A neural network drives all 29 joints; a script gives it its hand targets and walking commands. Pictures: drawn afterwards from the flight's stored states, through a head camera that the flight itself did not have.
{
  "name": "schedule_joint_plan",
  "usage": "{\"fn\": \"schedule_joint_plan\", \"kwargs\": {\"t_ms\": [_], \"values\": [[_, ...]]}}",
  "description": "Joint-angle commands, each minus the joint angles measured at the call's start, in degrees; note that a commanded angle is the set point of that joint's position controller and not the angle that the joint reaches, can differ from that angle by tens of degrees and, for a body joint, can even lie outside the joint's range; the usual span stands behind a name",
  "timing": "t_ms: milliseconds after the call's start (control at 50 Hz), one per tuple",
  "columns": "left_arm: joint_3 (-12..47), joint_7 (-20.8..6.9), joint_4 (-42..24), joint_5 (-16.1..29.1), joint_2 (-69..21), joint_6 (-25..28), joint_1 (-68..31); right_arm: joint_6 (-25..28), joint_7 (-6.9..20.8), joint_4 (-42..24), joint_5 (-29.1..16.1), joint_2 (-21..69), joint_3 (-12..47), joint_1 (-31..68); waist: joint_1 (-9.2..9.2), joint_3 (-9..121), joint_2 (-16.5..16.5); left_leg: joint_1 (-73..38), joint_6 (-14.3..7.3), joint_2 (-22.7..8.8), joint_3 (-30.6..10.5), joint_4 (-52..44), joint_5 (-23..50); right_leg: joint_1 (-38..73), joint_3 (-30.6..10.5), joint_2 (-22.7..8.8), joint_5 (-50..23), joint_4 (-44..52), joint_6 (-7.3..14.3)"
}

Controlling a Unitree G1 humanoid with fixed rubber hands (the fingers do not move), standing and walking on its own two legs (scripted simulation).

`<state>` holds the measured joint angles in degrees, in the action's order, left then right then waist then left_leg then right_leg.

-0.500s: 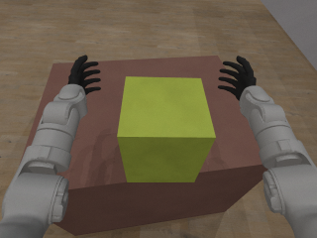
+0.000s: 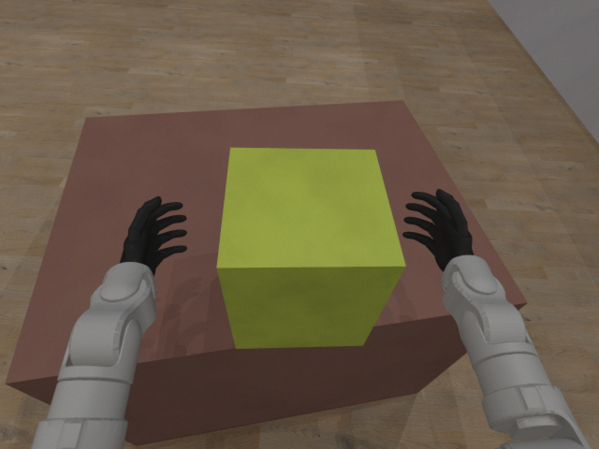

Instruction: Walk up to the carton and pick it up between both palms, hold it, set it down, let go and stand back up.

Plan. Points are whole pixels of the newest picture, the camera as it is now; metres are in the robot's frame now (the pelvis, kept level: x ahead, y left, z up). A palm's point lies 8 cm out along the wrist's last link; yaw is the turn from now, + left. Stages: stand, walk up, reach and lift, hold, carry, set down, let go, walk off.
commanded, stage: set down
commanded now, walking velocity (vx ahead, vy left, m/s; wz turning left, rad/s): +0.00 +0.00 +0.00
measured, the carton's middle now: (301, 254) +0.41 +0.00 +0.00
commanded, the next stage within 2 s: none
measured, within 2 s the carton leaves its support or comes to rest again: neither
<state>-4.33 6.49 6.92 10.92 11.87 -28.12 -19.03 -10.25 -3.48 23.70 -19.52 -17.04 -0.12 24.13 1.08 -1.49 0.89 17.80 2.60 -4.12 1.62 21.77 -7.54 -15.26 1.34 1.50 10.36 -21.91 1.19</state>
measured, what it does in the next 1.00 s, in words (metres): stands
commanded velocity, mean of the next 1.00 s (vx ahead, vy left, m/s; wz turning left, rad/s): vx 0.00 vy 0.00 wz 0.00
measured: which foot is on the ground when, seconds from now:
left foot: down 0.00-1.00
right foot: down 0.00-1.00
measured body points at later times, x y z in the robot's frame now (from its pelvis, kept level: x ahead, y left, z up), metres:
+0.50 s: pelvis +0.01 +0.00 +0.00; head +0.04 +0.00 +0.45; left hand +0.34 +0.20 +0.06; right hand +0.35 -0.21 +0.06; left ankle +0.04 +0.15 -0.74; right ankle +0.01 -0.10 -0.74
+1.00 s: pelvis +0.02 +0.00 +0.00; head +0.03 +0.02 +0.45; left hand +0.27 +0.20 +0.01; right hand +0.27 -0.21 +0.01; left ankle +0.04 +0.15 -0.74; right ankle +0.01 -0.10 -0.74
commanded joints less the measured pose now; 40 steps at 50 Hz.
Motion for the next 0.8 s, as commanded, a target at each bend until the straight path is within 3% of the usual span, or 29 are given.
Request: {"fn": "schedule_joint_plan", "kwargs": {"t_ms": [0,160,300,320,340,380,420,460,480,520,540,560,640,700,740,760,780], "values": [[-3.27,0.52,-19.05,0.48,7.1,4.29,-23.58,3.92,-0.01,-18.83,-0.01,-11.85,-4.12,25.0,0.37,37.04,-1.88,-21.97,-1.16,4.65,0.76,1.42,16.28,4.67,-0.76,2.18,-16.92,1.16,-3.07],[-5.22,-1.7,-12.83,-2.53,2.21,4.0,-10.88,3.59,0.1,-17.12,1.66,-8.4,-2.16,12.56,1.8,25.68,3.24,-20.34,-2.92,5.0,1.56,-3.15,9.72,5.93,-1.87,1.66,-10.91,3.35,-3.55],[-4.31,-2.48,-14.85,-4.51,0.43,9.22,-4.28,7.32,0.11,-20.44,3.95,-4.85,-2.25,3.5,1.58,19.33,1.9,-20.7,-2.55,5.7,2.17,-4.26,8.13,4.83,-1.94,1.34,-9.05,4.58,-3.33],[-1.99,-1.18,-15.25,-1.61,7.53,9.46,-22.68,6.52,0.47,-21.45,4.85,-8.63,-7.15,21.15,0.31,21.43,1.55,-15.16,-2.48,5.09,2.19,-3.76,2.53,-0.04,-1.15,1.47,-2.09,5.46,-2.11],[-0.44,0.76,-13.68,1.01,7.91,9.34,-27.43,5.17,1.32,-20.98,5.12,-8.56,-8.07,24.25,0.85,21.23,0.51,-12.85,-2.62,4.84,2.04,-3.57,-1.72,-3.25,-1.64,1.18,2.98,5.27,-1.13],[0.15,2.39,-13.25,1.29,5.2,8.9,-22.14,4.09,2.29,-19.92,4.36,-7.59,-6.56,19.39,1.3,24.48,1.93,-15.23,-2.96,4.54,1.54,-3.28,0.04,-1.49,-2.41,0.99,-1.15,4.74,-1.07],[-1.44,1.01,-14.37,-1.92,1.77,9.41,-2.81,5.62,2.24,-17.53,2.58,-5.08,-2.31,1.66,1.56,29.57,1.47,-21.93,-2.18,4.69,0.63,-2.14,14.52,8.2,-2.52,1.43,-18.56,3.31,-2.25],[-2.81,-1.18,-18.18,-3.89,2.41,11.1,1.01,8.66,1.28,-19.22,2.19,-6.16,-2.24,-1.34,0.41,33.02,0.1,-23.39,-0.67,5.46,0.77,-0.92,23.78,13.94,-2.31,1.58,-31.59,2.24,-3.19],[-2.47,-1.53,-17.36,-3.02,4.9,11.3,-8.48,8.64,0.92,-19.78,2.9,-8.22,-4.03,7.63,0.07,31.31,-1.09,-19.52,-0.55,5.67,1.13,-1.46,20.14,11.01,-2.13,1.33,-28.49,2.32,-3.12],[-2.89,-2.66,-13.54,-4.58,0.77,12.08,4.58,9.76,1.0,-16.48,2.73,-5.04,-1.74,-4.97,0.25,23.56,0.79,-21.24,-1.07,5.76,0.37,-3.25,17.15,11.71,-2.14,1.24,-26.2,3.84,-2.91],[-2.08,-2.94,-14.31,-4.63,1.89,12.83,0.69,10.26,0.95,-16.7,3.29,-5.67,-2.24,-2.29,-0.16,21.9,-0.16,-19.94,-1.3,5.87,0.82,-3.75,14.72,10.4,-2.27,0.9,-23.1,4.22,-2.88],[-2.05,-3.03,-13.23,-4.85,0.82,13.62,5.09,11.0,1.09,-16.27,3.24,-4.65,-2.01,-6.44,-0.08,20.14,0.48,-20.33,-1.24,5.74,0.41,-4.16,14.44,10.55,-1.94,1.02,-21.9,4.72,-2.56],[-0.36,-2.65,-11.43,-4.62,0.15,17.65,4.58,13.22,2.13,-16.99,4.37,-3.72,-2.46,-7.01,0.0,15.51,0.69,-19.34,-1.74,5.64,0.34,-5.2,9.38,7.19,-1.97,0.56,-14.27,6.1,-1.89],[0.81,-2.12,-12.66,-5.26,-0.64,21.34,11.11,15.87,3.04,-18.82,5.46,-2.94,-2.0,-14.63,0.19,16.23,1.15,-20.08,-1.69,5.44,0.27,-4.87,11.73,8.94,-1.97,0.69,-16.07,6.16,-1.55],[2.02,-1.22,-13.85,-4.26,1.78,23.35,4.95,16.66,3.45,-20.28,6.35,-4.37,-3.43,-9.98,-0.12,17.72,-0.07,-17.57,-1.71,5.43,0.49,-4.69,9.23,7.66,-2.2,0.25,-13.65,5.53,-1.27],[2.75,-0.95,-13.07,-4.07,0.05,24.11,9.87,17.11,3.8,-19.86,6.5,-3.13,-3.71,-15.09,-0.22,17.52,0.68,-18.67,-1.74,5.17,0.27,-4.89,10.2,7.94,-2.05,0.49,-14.25,5.67,-1.01],[2.71,-0.45,-14.08,-3.65,2.09,24.91,3.15,17.41,3.99,-21.4,6.72,-4.85,-4.75,-9.0,-0.14,18.81,0.2,-17.16,-1.76,5.24,0.34,-4.49,9.03,6.19,-1.96,0.47,-12.25,5.34,-1.17]]}}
